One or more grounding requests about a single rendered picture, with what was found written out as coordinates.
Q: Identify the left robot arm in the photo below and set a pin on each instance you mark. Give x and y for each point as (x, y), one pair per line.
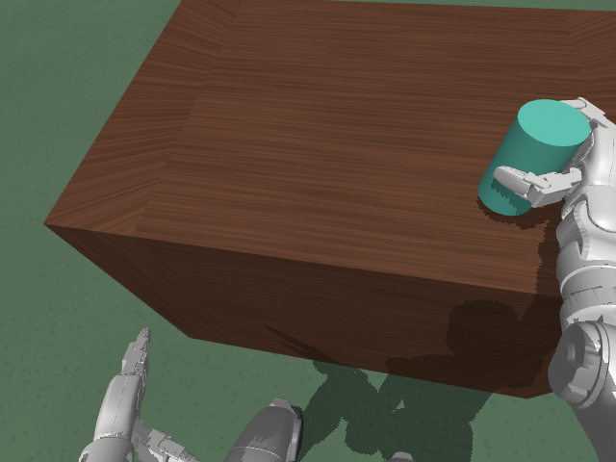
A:
(109, 449)

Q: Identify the left robot hand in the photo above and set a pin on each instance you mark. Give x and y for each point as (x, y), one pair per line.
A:
(119, 415)

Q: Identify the right robot hand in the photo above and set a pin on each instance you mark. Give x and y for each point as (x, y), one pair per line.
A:
(594, 163)

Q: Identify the can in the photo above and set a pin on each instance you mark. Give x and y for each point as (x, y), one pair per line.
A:
(543, 137)

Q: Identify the right robot arm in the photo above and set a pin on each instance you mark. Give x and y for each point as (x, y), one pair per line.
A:
(583, 369)

